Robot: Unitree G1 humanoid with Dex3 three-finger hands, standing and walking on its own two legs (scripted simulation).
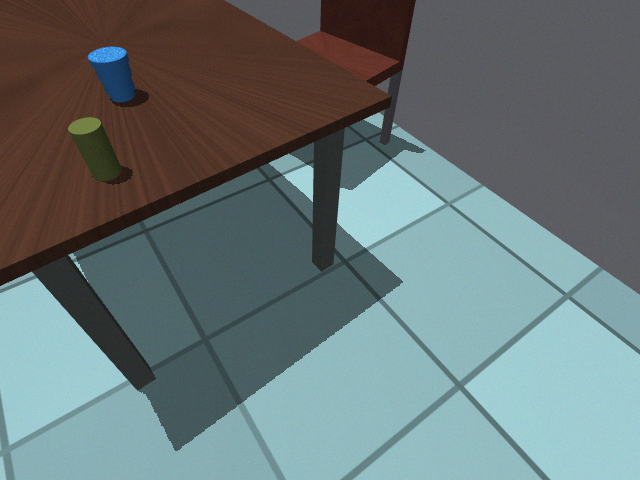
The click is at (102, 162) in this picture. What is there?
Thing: slim round
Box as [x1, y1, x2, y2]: [68, 117, 121, 180]
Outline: 72,122 69,125 68,129 93,177 97,180 108,180 117,176 120,173 121,168 100,121 96,118 86,117
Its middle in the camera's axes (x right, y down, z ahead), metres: -0.42 -0.16 +0.74
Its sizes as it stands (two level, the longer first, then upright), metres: 0.055 0.055 0.107
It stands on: a support 0.74 m high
